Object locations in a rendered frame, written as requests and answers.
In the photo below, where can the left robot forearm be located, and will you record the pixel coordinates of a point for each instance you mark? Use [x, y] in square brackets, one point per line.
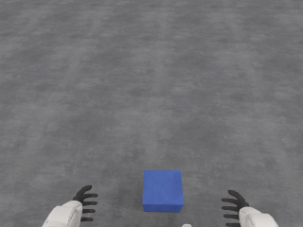
[66, 215]

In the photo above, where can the right robot hand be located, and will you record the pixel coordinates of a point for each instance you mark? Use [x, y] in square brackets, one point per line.
[240, 202]

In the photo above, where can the left robot hand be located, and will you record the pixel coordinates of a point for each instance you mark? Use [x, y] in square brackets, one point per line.
[80, 196]

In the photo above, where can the carton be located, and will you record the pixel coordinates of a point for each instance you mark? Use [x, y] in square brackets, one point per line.
[162, 191]

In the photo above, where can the right robot forearm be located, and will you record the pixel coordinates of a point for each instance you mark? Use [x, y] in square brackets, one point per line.
[251, 217]

